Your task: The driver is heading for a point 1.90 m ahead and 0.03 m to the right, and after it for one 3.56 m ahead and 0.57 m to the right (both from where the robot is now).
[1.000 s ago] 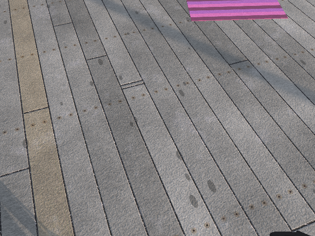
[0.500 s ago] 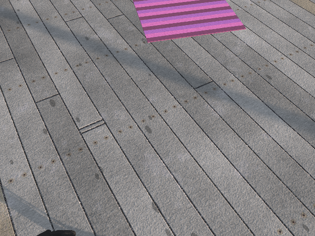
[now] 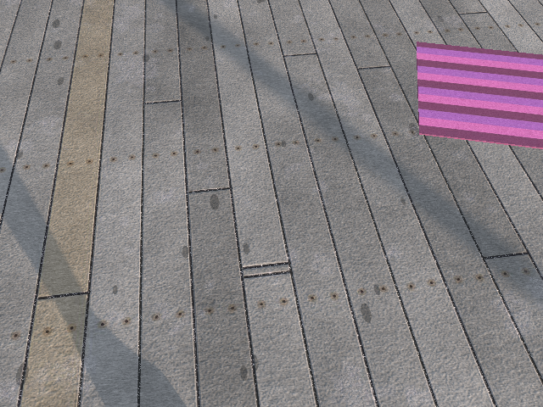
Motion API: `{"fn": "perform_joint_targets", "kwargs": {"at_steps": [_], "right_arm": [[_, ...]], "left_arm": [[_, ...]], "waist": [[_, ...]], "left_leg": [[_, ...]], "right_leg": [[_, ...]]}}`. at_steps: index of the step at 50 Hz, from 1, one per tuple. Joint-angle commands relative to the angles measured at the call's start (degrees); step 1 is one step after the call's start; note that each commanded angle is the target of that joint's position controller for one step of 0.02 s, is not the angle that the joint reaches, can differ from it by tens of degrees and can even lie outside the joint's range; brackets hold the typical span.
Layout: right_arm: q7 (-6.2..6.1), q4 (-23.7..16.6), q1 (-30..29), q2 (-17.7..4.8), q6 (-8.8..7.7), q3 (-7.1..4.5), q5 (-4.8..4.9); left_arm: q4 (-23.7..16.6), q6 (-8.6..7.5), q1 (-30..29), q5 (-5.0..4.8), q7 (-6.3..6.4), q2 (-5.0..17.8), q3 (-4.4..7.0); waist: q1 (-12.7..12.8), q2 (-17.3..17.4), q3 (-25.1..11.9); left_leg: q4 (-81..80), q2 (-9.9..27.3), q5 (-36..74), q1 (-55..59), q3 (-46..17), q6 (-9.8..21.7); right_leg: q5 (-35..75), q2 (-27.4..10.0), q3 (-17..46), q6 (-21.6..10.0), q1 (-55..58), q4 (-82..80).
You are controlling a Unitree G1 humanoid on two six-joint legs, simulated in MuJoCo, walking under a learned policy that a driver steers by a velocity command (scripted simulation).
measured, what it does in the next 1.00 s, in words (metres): walks ahead: left foot, then right foot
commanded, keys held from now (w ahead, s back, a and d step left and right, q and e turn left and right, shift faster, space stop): q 0.12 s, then no key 0.88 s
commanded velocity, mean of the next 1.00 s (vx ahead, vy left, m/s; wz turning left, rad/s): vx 0.09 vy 0.00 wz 0.19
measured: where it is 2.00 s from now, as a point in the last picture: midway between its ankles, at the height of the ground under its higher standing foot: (277, 377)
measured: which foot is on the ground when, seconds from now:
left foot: up 0.00-0.06, down 0.08-1.00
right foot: down 0.00-0.06, up 0.08-0.50, down 0.52-1.00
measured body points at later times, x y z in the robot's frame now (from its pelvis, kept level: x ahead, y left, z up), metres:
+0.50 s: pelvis +0.15 +0.02 +0.00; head +0.18 +0.03 +0.45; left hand +0.23 +0.32 -0.12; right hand +0.34 -0.21 -0.11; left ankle +0.18 +0.11 -0.74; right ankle +0.22 -0.13 -0.72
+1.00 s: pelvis +0.20 +0.00 +0.00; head +0.21 +0.00 +0.45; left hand +0.25 +0.27 -0.13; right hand +0.35 -0.25 -0.13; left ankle +0.18 +0.11 -0.74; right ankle +0.21 -0.13 -0.74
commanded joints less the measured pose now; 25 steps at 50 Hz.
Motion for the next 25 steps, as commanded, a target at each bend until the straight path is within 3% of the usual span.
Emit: {"fn": "perform_joint_targets", "kwargs": {"at_steps": [1,3,4,5,6,7,8,9,10,11,13,15,17,21,23,25], "right_arm": [[1.13,-5.60,-1.67,-4.62,-0.52,-1.34,-0.45],[1.11,-3.56,8.77,-8.37,-0.46,-3.42,-0.12],[-0.02,-2.19,15.09,-11.57,-0.35,-4.95,-0.27],[-1.52,-2.32,14.82,-17.60,0.20,-5.79,-0.39],[-0.96,-5.93,12.33,-18.94,-0.32,-5.46,-1.43],[-0.46,-7.21,11.65,-14.58,-0.38,-4.42,-1.19],[-0.56,-7.22,8.10,-11.72,-0.76,-3.59,-0.52],[-0.83,-7.16,5.03,-9.39,-0.83,-2.88,0.21],[-1.28,-7.16,3.45,-7.73,-0.72,-2.31,-0.18],[-1.47,-7.20,2.95,-8.23,-0.66,-2.24,-1.26],[-1.56,-6.83,2.37,-8.38,-0.95,-2.22,-1.82],[-2.02,-6.20,2.51,-8.84,-0.99,-2.25,-1.57],[-2.56,-5.86,1.68,-8.72,-0.45,-2.05,-1.47],[-2.88,-4.94,0.32,-7.56,0.43,-1.27,-1.95],[-2.72,-3.98,0.79,-6.90,0.68,-0.85,-1.93],[-2.63,-3.23,0.22,-5.56,0.96,-0.07,-1.39]], "left_arm": [[-3.34,1.04,-2.84,-1.27,1.06,11.69,2.74],[-4.30,2.08,-5.03,-2.01,1.43,12.33,2.97],[-4.39,1.95,-4.32,-1.75,1.24,11.20,2.50],[-5.99,1.41,0.30,2.14,0.59,3.84,0.41],[-7.07,0.34,5.03,1.46,-0.24,4.10,-0.52],[-6.65,-0.27,-0.85,-0.86,-0.68,9.16,0.69],[-7.91,-0.32,-4.65,-1.83,-0.48,8.88,0.60],[-6.82,0.19,-5.20,-1.05,0.34,8.27,0.63],[-6.68,1.06,-5.56,-0.07,1.03,8.79,0.90],[-6.62,1.97,-3.98,-0.22,1.13,8.91,1.09],[-5.78,2.78,-2.21,0.01,1.44,7.88,1.02],[-5.75,3.19,-3.17,0.24,1.81,6.48,0.64],[-5.61,3.72,-4.25,0.31,1.90,5.95,0.42],[-5.71,4.40,-7.89,-0.16,1.72,6.17,0.34],[-5.65,4.11,-8.60,-0.13,1.46,6.21,0.34],[-4.77,3.41,-6.94,0.27,0.93,5.30,0.15]], "waist": [[-2.82,-6.11,0.24],[-8.61,-6.00,-5.65],[-11.94,-2.57,-9.32],[-6.28,13.10,-13.86],[-4.34,13.83,-26.76],[-8.41,2.23,-27.03],[-7.39,0.58,-19.45],[-5.49,-3.40,-13.47],[-4.35,-2.33,-10.54],[-2.74,1.31,-10.21],[-1.76,1.39,-10.41],[-1.88,1.36,-11.28],[-2.17,2.15,-11.99],[-3.76,4.47,-8.45],[-4.27,4.95,-6.80],[-2.50,3.98,-6.17]], "left_leg": [[-2.22,-3.61,-4.47,4.68,4.01,1.93],[-5.98,-8.02,-4.75,17.13,5.82,4.56],[-11.12,-8.23,5.69,28.87,2.93,6.60],[-5.34,4.61,34.06,45.00,-13.92,11.58],[-10.64,16.79,29.95,56.94,-40.87,25.60],[-14.19,14.58,25.24,54.14,-35.27,22.55],[-14.82,12.03,20.94,47.12,-27.50,19.35],[-15.93,9.37,18.32,38.67,-22.27,16.47],[-17.60,8.35,18.94,31.28,-19.56,15.53],[-18.49,8.17,20.45,26.40,-18.48,16.11],[-19.20,6.27,23.49,22.27,-14.52,15.60],[-19.16,5.48,24.39,22.75,-12.54,14.76],[-19.96,4.77,16.90,22.57,-11.72,13.60],[-22.94,3.37,-5.39,19.34,-12.36,11.82],[-22.34,3.47,-10.23,19.74,-13.81,11.30],[-19.49,2.45,-11.69,19.56,-13.89,9.24]], "right_leg": [[49.56,-16.56,2.32,-7.04,-0.64,5.47],[55.74,-14.51,1.50,-4.57,-1.42,20.71],[45.18,-11.50,0.77,-1.18,-7.80,33.98],[-6.49,-4.78,1.60,2.41,-25.69,52.82],[-26.25,3.86,13.66,4.41,-38.94,69.71],[-21.53,0.13,20.09,2.86,-40.85,70.77],[-15.95,-2.11,19.03,1.68,-42.92,66.90],[-12.21,-4.78,18.37,1.89,-42.02,62.36],[-9.64,-5.94,18.43,1.83,-38.49,59.47],[-8.69,-6.29,18.71,2.06,-34.22,58.11],[-7.71,-5.74,17.78,2.55,-30.60,52.98],[-5.13,-5.35,17.37,3.13,-30.65,46.92],[-1.21,-5.61,17.65,3.59,-29.10,41.50],[2.81,-5.26,17.37,3.50,-24.95,31.24],[1.76,-4.67,16.97,3.09,-23.26,26.23],[6.18,-3.56,15.48,1.83,-17.84,15.77]]}}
